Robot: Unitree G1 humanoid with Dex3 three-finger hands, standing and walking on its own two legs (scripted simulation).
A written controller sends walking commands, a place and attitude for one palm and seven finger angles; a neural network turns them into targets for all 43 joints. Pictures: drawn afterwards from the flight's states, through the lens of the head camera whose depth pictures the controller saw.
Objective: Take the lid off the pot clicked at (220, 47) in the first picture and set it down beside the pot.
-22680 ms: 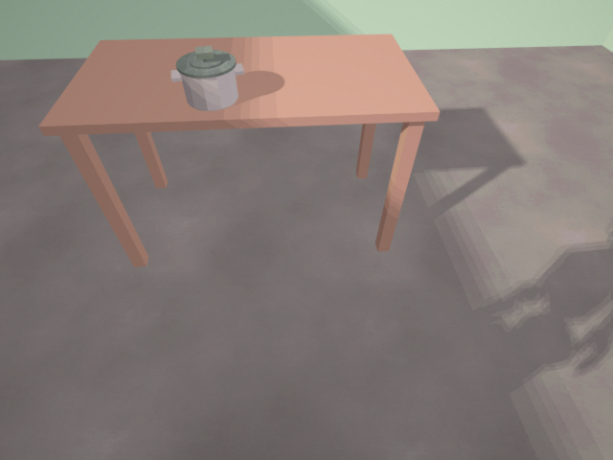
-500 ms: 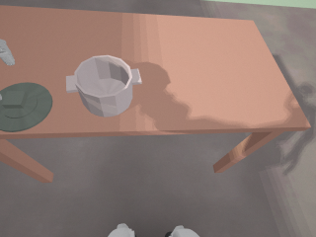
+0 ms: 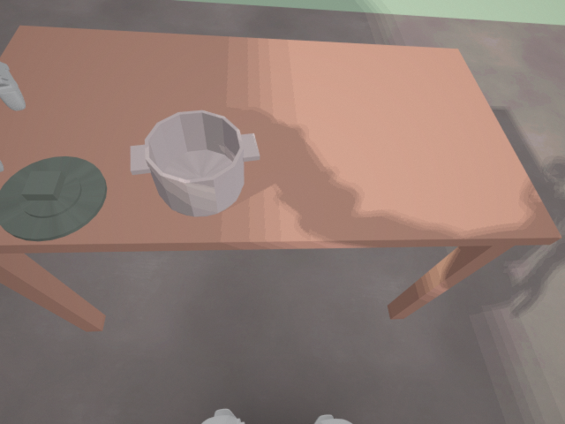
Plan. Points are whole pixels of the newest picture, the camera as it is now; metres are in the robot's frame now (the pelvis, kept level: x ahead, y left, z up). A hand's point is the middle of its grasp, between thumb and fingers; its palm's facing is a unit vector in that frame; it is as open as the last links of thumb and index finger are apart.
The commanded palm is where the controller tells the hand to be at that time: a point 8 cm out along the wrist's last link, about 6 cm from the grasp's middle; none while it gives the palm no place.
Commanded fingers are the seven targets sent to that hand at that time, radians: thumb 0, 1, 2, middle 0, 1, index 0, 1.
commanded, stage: draw the hand back to the body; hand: left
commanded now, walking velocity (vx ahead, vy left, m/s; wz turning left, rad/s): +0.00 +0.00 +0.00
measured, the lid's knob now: (44, 185) +0.49 +0.36 -0.02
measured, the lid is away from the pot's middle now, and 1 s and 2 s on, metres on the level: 0.24 0.24 0.24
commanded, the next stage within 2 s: none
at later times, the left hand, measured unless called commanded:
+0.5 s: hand out of the picture +0.41 +0.36 +0.12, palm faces -0.38 -0.10 -0.92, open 10.9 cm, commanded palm +0.40 +0.35 +0.19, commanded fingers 0.00 0.09 0.44 -0.29 -0.98 -0.29 -0.98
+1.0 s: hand out of the picture +0.40 +0.28 +0.18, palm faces +0.44 -0.86 -0.25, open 9.8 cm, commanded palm +0.33 +0.31 +0.20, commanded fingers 0.00 0.51 0.68 -0.24 -0.62 -0.24 -0.62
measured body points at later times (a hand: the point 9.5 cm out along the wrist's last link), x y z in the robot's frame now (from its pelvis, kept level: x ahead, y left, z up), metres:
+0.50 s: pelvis -0.01 +0.01 +0.01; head +0.06 +0.03 +0.45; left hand +0.43 +0.37 +0.18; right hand +0.06 -0.26 -0.11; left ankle +0.01 +0.06 -0.71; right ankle -0.01 -0.15 -0.71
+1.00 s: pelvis +0.02 -0.02 +0.03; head +0.03 -0.02 +0.48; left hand +0.37 +0.32 +0.20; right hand +0.14 -0.28 -0.07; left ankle +0.00 +0.06 -0.71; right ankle -0.01 -0.15 -0.71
